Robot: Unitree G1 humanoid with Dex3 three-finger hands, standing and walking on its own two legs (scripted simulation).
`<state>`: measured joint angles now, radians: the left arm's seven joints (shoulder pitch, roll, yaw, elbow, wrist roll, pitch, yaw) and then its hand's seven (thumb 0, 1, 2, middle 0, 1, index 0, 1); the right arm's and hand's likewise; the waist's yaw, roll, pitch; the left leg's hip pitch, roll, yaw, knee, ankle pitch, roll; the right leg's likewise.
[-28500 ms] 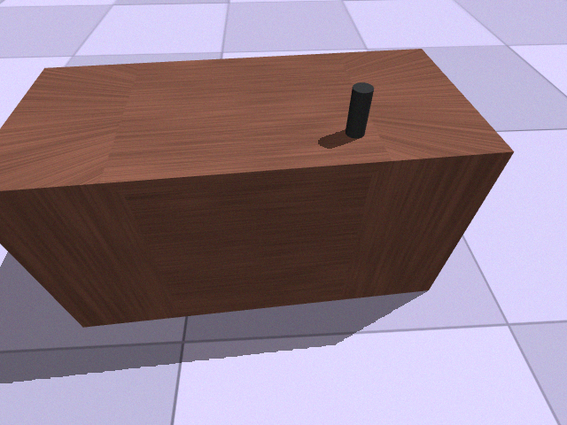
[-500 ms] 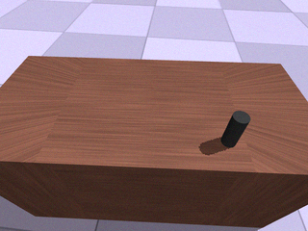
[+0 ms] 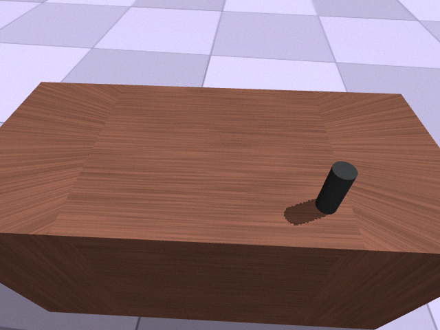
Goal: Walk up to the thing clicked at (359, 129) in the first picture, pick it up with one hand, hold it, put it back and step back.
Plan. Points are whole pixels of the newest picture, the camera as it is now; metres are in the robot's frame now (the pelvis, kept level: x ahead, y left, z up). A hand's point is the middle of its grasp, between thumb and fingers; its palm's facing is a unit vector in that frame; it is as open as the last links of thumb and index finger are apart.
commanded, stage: stand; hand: right
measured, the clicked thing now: (334, 189) +0.43 -0.24 -0.02
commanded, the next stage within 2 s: step back in 0.32 s
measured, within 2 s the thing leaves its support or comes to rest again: neither
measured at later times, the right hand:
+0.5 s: hand out of the picture +0.06 -0.27 -0.17, palm faces -0.03 +0.93 -0.36, open 7.4 cm
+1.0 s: hand out of the picture +0.00 -0.26 -0.19, palm faces -0.18 +0.90 -0.39, open 7.4 cm
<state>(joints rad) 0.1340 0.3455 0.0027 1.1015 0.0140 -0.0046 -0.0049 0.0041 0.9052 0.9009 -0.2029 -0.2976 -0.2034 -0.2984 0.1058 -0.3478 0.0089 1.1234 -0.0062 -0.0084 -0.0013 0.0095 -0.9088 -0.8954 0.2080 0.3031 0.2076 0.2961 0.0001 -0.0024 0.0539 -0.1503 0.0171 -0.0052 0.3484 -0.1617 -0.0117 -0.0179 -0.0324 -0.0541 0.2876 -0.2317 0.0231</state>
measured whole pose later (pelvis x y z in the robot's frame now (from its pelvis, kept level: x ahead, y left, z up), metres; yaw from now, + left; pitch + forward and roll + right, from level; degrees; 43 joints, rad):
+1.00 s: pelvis -0.13 -0.01 -0.03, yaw +6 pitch -1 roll +1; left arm 0.12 0.38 0.06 0.80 0.02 0.03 0.02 0.00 0.90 0.90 -0.21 -0.30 -0.21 -0.30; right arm 0.10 -0.40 -0.04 0.90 -0.02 0.05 0.00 0.01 -0.91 -0.90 0.21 0.30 0.21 0.30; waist 0.02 0.00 0.22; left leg -0.30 -0.02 -0.04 0.68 -0.36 0.01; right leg -0.38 -0.09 -0.08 0.73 -0.32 0.00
